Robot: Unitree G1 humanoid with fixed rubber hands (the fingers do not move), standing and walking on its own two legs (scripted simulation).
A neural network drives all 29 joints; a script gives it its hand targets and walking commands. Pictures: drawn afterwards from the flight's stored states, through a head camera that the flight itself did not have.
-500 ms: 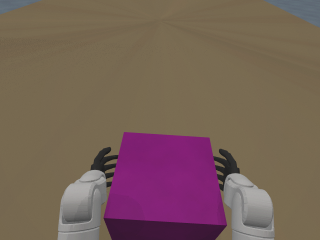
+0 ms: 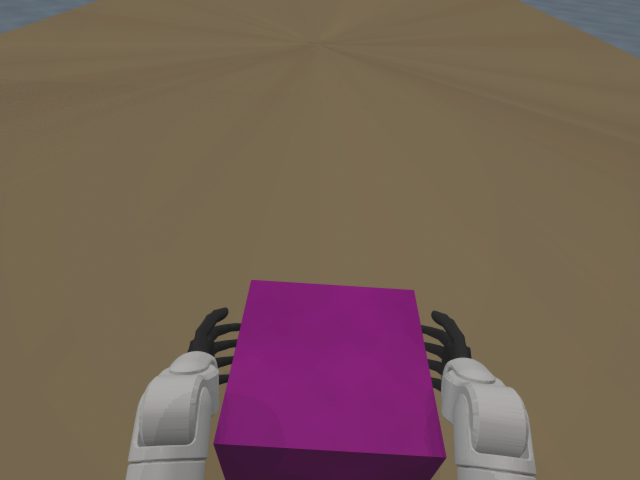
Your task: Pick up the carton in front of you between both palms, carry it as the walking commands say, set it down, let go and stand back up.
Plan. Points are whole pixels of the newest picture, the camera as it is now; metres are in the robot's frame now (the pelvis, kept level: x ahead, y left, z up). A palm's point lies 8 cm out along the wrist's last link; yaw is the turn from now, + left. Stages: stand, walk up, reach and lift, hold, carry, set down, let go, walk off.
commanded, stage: carry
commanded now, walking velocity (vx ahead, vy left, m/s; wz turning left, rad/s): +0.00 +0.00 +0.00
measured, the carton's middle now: (324, 406) +0.26 +0.00 -0.01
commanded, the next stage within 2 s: hold in 0.82 s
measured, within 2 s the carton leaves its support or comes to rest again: neither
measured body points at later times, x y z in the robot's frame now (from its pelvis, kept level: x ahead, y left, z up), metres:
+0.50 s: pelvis -0.02 +0.00 +0.00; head -0.03 -0.01 +0.45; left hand +0.29 +0.15 +0.03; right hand +0.29 -0.16 +0.03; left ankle -0.01 +0.11 -0.74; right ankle +0.01 -0.10 -0.74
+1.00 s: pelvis -0.02 +0.00 +0.01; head -0.04 -0.01 +0.46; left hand +0.27 +0.14 +0.04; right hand +0.27 -0.16 +0.04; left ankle -0.01 +0.12 -0.74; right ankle +0.01 -0.11 -0.74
